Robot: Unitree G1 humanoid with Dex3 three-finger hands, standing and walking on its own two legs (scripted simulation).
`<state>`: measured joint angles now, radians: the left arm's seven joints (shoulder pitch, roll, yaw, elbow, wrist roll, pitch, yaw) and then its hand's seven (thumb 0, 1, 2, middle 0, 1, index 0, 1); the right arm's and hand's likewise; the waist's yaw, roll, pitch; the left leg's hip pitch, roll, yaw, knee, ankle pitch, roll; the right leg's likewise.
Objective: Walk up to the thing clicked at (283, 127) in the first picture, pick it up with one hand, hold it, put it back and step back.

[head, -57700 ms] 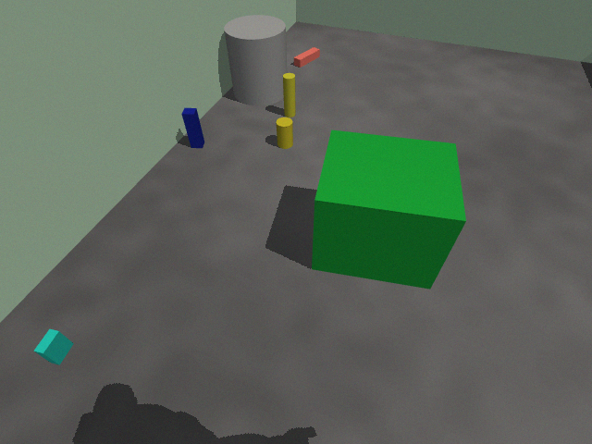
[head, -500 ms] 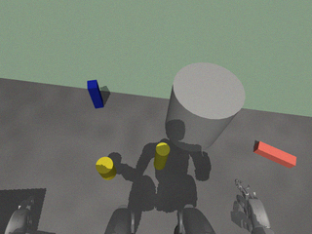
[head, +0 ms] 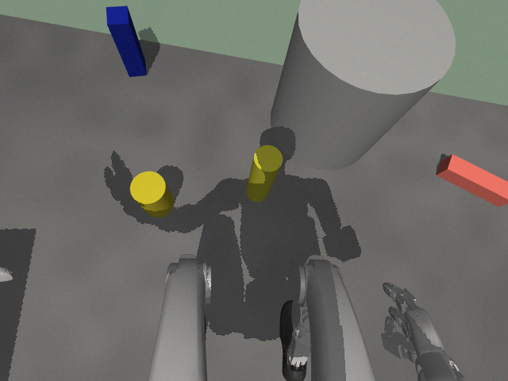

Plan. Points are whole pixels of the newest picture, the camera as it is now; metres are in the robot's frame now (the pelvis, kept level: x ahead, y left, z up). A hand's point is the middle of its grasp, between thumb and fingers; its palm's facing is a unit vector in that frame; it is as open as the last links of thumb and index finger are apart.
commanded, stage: go down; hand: left
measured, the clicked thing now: (153, 195) +0.49 +0.27 -0.44
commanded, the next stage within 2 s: approach in 1.38 s
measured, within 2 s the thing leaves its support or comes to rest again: neither
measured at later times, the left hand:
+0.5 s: hand out of the picture +0.36 +0.44 -0.08, palm faces +0.34 -0.93 -0.14, open 17.2 cm
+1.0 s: hand out of the picture +0.38 +0.45 -0.10, palm faces +0.34 -0.93 -0.10, open 17.2 cm
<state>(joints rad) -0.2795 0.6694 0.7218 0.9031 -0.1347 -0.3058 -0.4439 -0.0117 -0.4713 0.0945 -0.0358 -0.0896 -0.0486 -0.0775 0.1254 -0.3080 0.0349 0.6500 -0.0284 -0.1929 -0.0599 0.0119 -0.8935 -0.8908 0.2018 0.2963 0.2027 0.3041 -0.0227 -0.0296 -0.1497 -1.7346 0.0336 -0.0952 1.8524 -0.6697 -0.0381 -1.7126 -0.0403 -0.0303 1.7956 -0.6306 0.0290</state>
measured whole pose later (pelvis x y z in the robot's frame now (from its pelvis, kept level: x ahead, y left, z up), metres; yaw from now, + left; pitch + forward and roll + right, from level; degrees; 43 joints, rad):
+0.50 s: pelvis -0.02 +0.01 -0.08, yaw -2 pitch +32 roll -7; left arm -0.52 0.85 0.86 1.04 -0.14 -0.35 -0.56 -0.01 -0.52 0.13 -0.02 -0.14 -0.05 -0.11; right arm 0.13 -0.35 0.09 0.66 -0.05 -0.17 -0.04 0.01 -0.88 -0.89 0.20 0.30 0.20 0.30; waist -0.07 -0.03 -0.11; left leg -1.99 0.02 -0.13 2.12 -0.69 -0.02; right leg -1.94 -0.03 -0.04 2.02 -0.64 0.04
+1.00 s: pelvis -0.03 +0.01 -0.13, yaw -3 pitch +30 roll -8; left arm -0.65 0.99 0.92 1.15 -0.13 -0.37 -0.61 -0.01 -0.49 0.13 -0.01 -0.14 -0.04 -0.11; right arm 0.12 -0.38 0.12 0.68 -0.07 -0.14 -0.01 0.01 -0.88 -0.89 0.20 0.30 0.20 0.30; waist -0.09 -0.04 -0.06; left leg -2.13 0.01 -0.15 2.28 -0.68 -0.03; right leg -2.07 -0.03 -0.04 2.17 -0.63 0.05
